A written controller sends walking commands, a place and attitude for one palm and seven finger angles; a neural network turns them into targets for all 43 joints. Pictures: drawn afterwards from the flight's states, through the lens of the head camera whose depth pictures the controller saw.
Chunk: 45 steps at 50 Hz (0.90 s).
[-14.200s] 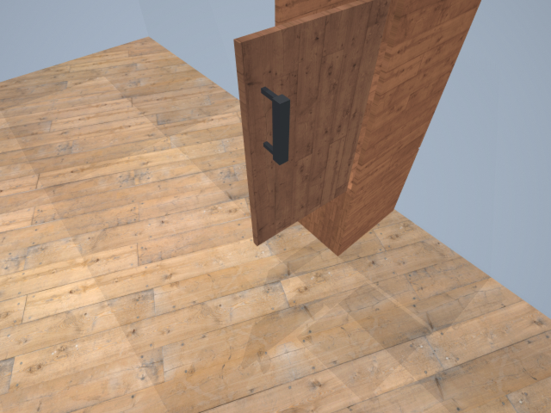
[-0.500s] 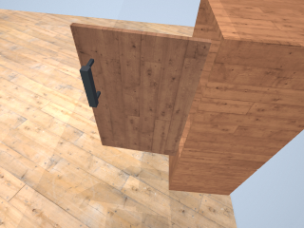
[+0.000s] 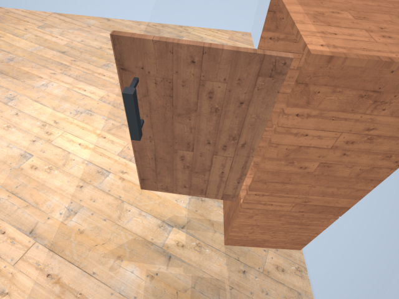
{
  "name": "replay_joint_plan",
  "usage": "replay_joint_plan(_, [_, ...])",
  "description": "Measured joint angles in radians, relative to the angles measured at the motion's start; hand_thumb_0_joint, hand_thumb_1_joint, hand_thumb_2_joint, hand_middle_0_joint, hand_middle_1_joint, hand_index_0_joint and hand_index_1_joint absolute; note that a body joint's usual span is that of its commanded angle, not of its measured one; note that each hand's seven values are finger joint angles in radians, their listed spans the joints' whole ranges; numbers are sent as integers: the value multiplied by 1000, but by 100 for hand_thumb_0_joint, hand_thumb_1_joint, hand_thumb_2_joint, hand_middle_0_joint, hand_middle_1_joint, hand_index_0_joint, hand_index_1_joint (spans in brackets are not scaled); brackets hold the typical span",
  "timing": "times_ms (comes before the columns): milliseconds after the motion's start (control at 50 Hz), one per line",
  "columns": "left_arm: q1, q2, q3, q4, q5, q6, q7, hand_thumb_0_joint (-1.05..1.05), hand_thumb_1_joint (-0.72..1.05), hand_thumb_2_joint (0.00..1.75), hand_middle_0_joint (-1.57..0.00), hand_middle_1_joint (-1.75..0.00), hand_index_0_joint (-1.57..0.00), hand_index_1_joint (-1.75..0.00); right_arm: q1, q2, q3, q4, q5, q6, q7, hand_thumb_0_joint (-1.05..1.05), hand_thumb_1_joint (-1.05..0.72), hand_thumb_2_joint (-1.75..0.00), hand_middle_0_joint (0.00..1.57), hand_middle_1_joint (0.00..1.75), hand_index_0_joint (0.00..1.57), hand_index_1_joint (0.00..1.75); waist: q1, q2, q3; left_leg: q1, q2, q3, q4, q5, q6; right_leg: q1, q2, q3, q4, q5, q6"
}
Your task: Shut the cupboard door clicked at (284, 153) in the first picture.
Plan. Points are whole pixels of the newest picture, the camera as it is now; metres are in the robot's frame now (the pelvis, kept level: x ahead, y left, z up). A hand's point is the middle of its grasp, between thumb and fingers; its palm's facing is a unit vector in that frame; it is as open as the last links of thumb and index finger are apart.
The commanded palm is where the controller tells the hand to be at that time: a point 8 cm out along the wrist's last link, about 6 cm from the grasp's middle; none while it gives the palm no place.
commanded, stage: come to a stop and stand still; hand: left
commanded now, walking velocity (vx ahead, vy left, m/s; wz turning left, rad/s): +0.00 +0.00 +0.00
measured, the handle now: (135, 110) +0.50 +0.20 +0.08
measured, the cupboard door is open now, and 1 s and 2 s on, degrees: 86 86 86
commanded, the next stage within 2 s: look again from close up in 0.22 s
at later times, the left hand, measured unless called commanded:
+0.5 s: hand out of the picture -0.02 +0.18 -0.18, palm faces -0.02 -0.98 -0.21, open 7.3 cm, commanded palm none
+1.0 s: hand out of the picture +0.01 +0.15 -0.17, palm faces -0.04 -0.98 -0.19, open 7.3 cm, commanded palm none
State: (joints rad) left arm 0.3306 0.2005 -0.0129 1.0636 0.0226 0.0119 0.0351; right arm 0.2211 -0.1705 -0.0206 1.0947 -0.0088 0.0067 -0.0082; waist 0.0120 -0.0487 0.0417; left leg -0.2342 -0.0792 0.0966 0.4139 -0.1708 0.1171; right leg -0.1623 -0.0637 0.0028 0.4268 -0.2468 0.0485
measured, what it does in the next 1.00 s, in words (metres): stands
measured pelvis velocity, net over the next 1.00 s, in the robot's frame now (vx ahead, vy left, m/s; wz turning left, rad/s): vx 0.01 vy -0.03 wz -0.03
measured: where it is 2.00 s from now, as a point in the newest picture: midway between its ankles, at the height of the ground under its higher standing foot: outside the picture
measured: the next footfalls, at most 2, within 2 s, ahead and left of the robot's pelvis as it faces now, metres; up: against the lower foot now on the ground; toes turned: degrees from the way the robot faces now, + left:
none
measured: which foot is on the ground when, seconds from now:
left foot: down 0.00-1.00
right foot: down 0.00-1.00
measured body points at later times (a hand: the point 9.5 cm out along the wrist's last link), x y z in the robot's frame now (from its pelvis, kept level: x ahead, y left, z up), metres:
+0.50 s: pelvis +0.00 +0.00 +0.00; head +0.00 +0.01 +0.45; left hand -0.02 +0.23 -0.16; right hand +0.02 -0.25 -0.15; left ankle +0.04 +0.04 -0.74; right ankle -0.01 -0.17 -0.74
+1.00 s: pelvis +0.01 -0.03 +0.01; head +0.02 -0.02 +0.45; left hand +0.02 +0.20 -0.16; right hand +0.01 -0.27 -0.15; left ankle +0.04 +0.04 -0.74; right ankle -0.01 -0.17 -0.74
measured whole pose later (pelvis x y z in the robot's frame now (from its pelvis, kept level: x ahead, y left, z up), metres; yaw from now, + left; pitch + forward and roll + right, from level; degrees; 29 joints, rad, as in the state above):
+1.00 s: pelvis +0.01 -0.03 +0.01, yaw -1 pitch -1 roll +0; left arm 0.28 0.19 -0.02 1.11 0.02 -0.01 0.03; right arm 0.22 -0.18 -0.02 1.16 0.00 0.00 -0.01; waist -0.01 -0.02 0.03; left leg -0.20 -0.04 0.10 0.36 -0.15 0.07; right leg -0.14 -0.03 0.01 0.38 -0.23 0.03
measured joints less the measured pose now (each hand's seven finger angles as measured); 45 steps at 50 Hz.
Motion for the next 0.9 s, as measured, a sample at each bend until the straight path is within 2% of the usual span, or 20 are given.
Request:
replay_joint_plan(100, [6,2,2,17,1,0,1,0,91,90,-20,-30,-20,-30,1,-3,-4,16,2,0,-2,0,-91,-90,20,30,20,30,-1,3,1,13,-9,10,-29,15,2,-2,-8,10,-1,3,-9])
replay_joint_plan(340, [4,1,4,37,1,-7,3,0,91,90,-20,-30,-20,-30,-13,-6,-9,39,4,-3,0,0,-91,-90,20,30,20,30,-2,18,-2,30,-12,19,-60,33,0,1,-11,21,-11,14,-4])
replay_joint_plan(560, [-14,-7,1,41,1,-12,1,0,91,90,-20,-30,-20,-30,-16,-12,-10,46,4,-4,2,0,-91,-90,20,30,20,30,-6,22,-11,35,1,17,-65,35,-13,7,1,19,-22,21,7])
replay_joint_plan(900, [-47,-16,-7,42,-5,-20,-3,0,91,90,-20,-30,-20,-30,-7,-10,-1,61,4,-8,0,0,-91,-90,20,30,20,30,-17,25,-9,36,31,9,-55,24,-38,19,31,12,-37,21,-14])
